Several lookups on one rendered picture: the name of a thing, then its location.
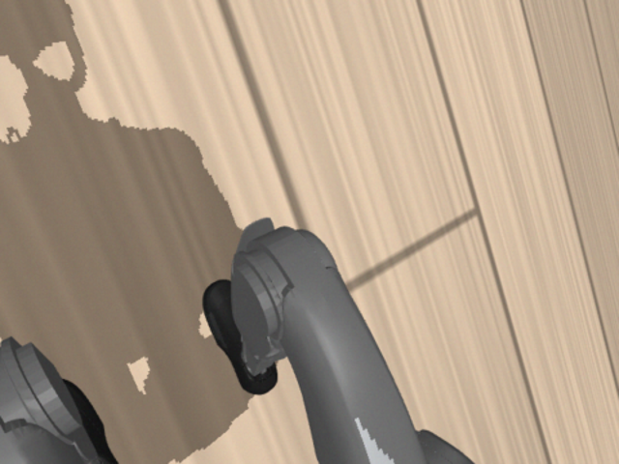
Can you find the right robot hand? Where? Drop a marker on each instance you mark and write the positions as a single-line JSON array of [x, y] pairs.
[[438, 451]]

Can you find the right robot foot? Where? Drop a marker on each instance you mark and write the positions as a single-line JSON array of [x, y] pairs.
[[218, 312]]

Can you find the left robot foot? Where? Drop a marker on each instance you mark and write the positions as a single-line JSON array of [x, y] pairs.
[[92, 423]]

